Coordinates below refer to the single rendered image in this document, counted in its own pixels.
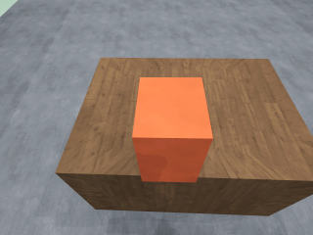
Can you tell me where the pedestal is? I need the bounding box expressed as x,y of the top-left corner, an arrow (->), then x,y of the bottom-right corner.
55,58 -> 313,216

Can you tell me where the carton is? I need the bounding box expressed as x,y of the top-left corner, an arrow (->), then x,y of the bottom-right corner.
132,77 -> 213,183

